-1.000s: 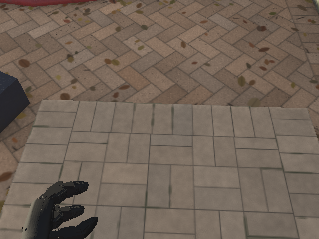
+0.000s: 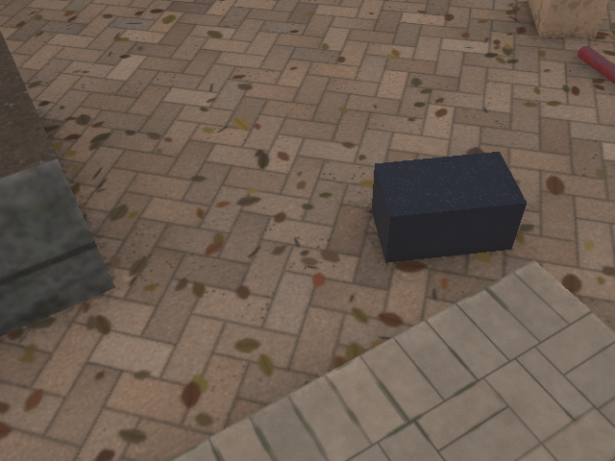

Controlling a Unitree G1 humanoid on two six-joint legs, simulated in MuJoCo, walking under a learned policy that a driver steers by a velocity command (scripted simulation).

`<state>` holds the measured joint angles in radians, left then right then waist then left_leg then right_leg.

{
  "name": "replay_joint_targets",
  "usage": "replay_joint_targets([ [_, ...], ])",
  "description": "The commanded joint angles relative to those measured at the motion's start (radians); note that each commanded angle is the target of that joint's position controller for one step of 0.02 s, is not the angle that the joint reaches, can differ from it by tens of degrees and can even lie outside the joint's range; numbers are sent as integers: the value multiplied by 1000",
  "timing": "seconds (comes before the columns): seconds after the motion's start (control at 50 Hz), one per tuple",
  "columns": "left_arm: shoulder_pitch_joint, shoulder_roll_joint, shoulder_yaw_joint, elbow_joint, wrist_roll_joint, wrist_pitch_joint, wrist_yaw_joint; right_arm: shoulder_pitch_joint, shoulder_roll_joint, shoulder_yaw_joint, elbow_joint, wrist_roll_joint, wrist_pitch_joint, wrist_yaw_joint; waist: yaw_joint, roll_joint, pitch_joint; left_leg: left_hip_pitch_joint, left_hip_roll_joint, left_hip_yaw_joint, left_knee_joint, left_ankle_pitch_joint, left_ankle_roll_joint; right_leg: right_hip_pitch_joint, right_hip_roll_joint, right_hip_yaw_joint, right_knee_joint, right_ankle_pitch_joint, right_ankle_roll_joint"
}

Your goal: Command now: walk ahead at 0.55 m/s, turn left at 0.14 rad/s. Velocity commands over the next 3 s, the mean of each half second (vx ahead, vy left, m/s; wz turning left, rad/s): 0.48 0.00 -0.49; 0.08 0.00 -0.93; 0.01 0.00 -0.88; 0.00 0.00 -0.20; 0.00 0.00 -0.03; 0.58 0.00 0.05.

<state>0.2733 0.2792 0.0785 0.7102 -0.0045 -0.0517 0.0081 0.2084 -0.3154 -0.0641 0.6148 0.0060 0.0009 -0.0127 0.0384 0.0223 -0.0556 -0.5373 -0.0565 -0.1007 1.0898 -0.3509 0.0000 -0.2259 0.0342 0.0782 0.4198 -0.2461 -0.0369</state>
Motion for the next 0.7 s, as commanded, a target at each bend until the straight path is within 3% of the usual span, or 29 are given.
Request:
replay_joint_targets([
  [0.02,55,130,20,-42,-8,-22,3,-110,-44,-7,-95,-9,-61,7,20,-132,102,-222,86,43,-14,97,-17,73,-231,360,-278,-360,-159],
  [0.1,53,163,25,-59,-23,-13,10,-165,-4,11,-110,12,-108,12,13,-208,97,37,38,97,-384,83,-53,-64,-165,274,-259,-185,-164],
  [0.14,68,188,31,-60,-35,-9,8,-156,-21,3,-104,27,-122,22,-5,-228,87,176,5,103,-486,51,-62,-121,-169,290,-225,-187,-172],
  [0.18,70,167,21,-58,-42,2,9,-79,-41,-12,-80,42,-127,22,-61,-196,66,353,18,79,-648,159,-38,-164,-160,324,-165,-188,-143],
  [0.2,83,138,13,-55,-34,8,8,-23,-61,-25,-59,42,-124,18,-88,-167,46,477,32,77,-714,188,-26,-199,-122,311,-102,-158,-112],
  [0.22,63,92,3,-66,-23,5,3,98,-108,-45,-37,34,-120,6,-148,-133,-21,690,122,8,-718,178,-2,-305,-60,249,79,-138,-54],
  [0.24,92,-9,-23,-90,7,-1,0,250,-187,-61,-28,5,-103,-10,-171,91,-181,923,380,-225,-672,257,59,-452,19,114,472,-349,16],
  [0.26,124,42,-13,-144,-26,-14,7,247,-236,-74,-6,-23,-89,2,-123,307,-173,857,568,-522,-737,203,194,-643,-8,41,668,-363,40],
  [0.28,90,117,7,-125,-35,-5,12,195,-149,-53,-18,-22,-89,7,-126,177,-72,769,505,-442,-753,186,205,-673,-88,43,790,-291,59],
  [0.3,49,135,18,-122,-33,9,6,145,-83,-35,-19,-19,-85,6,-119,150,2,688,441,-287,-762,272,173,-675,-101,27,818,-219,68],
  [0.34,41,109,21,-114,-25,41,0,23,-36,-17,-21,-16,-72,-2,-63,158,81,545,353,-76,-783,513,137,-620,-139,-3,824,-118,95],
  [0.4,-18,53,6,-143,-18,65,-9,-34,-60,-28,7,-22,-70,-21,-42,136,118,431,326,88,-829,647,138,-551,-141,-58,738,-26,125],
  [0.46,-75,22,-10,-162,-16,68,-34,-70,-102,-41,32,-12,-54,-30,-45,103,99,425,312,200,-806,651,127,-447,-141,-93,496,104,104],
  [0.52,-104,58,1,-168,-13,75,-65,-84,-143,-53,49,17,-48,-24,-42,87,63,447,326,261,-739,736,109,-313,-105,-148,346,147,53],
  [0.58,-38,138,36,-158,-16,93,-67,-88,-177,-68,54,53,-47,-10,12,80,3,476,327,296,-527,970,80,-131,-16,-213,248,78,-25],
  [0.6,58,177,59,-136,-16,94,-56,-95,-167,-65,53,59,-46,-3,71,47,-47,428,300,317,-353,939,50,28,23,-217,161,146,-69],
  [0.62,142,240,85,-122,-20,95,-31,-44,-119,-48,51,36,-52,7,107,-81,-85,235,234,310,-90,558,-13,256,2,-108,77,390,-131],
  [0.64,56,372,95,-171,-8,87,-17,74,0,-11,0,-34,-57,16,-43,-365,-174,-146,33,258,285,-359,-92,519,-299,411,110,757,-348],
  [0.66,53,327,84,-218,11,67,-35,31,-105,-18,2,-26,-64,22,41,-225,-390,-159,3,-10,387,-339,-80,536,-390,658,-32,474,-441],
  [0.68,1,282,69,-219,5,50,-43,-69,-150,-28,-23,6,-66,21,43,-131,-266,-195,33,-34,347,-236,-55,430,-360,567,-86,334,-382],
  [0.7,-43,248,62,-210,-20,43,-39,-91,-140,-26,-27,-2,-65,9,6,-65,-143,-195,64,-33,251,-167,-44,310,-297,485,-98,239,-316],
])
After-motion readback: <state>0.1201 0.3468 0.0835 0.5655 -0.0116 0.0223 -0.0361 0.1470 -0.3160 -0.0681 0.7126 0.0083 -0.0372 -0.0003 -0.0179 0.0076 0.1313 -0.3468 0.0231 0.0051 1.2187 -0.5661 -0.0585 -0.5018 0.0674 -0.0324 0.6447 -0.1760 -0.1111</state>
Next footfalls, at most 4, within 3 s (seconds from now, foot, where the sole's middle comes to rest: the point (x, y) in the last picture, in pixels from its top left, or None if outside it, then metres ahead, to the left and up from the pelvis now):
0.22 left None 0.15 0.17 -0.78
0.62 right None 0.31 -0.13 -0.78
1.06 left None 0.48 0.00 -0.78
1.50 right None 0.21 -0.07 -0.78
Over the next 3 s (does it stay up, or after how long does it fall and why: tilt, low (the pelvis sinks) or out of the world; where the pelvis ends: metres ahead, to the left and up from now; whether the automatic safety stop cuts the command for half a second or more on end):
stays up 0.30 -0.18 -0.01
